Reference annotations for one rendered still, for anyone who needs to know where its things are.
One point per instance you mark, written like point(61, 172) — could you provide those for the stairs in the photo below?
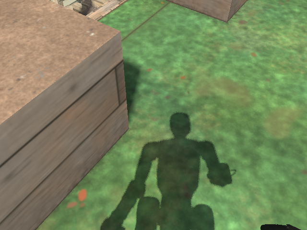
point(101, 10)

